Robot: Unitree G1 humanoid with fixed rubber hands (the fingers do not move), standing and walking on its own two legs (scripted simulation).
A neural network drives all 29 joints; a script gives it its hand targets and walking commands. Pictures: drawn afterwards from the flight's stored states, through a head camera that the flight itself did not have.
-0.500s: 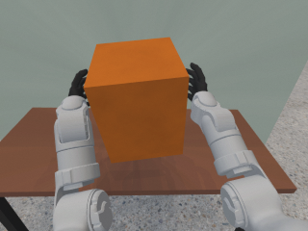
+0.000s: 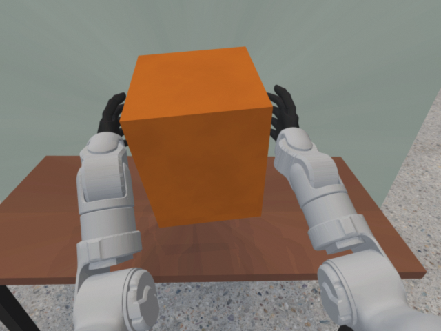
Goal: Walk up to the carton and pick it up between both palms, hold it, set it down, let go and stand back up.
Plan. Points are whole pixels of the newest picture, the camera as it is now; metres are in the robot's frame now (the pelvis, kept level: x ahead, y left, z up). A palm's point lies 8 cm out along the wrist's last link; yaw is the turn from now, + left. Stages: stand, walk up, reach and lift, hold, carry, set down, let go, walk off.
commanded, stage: hold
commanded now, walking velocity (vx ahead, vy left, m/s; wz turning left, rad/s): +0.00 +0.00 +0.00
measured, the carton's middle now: (201, 138) +0.41 +0.00 +0.23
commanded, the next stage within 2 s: none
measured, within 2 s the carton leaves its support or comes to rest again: neither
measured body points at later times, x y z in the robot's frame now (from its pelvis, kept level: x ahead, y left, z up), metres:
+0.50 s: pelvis -0.01 +0.01 +0.00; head -0.10 +0.03 +0.44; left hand +0.37 +0.16 +0.27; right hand +0.36 -0.13 +0.27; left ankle +0.01 +0.14 -0.75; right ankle +0.01 -0.10 -0.75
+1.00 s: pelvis -0.01 +0.01 +0.00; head -0.10 +0.03 +0.44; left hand +0.36 +0.16 +0.26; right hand +0.36 -0.13 +0.26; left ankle +0.01 +0.14 -0.75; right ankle +0.01 -0.10 -0.75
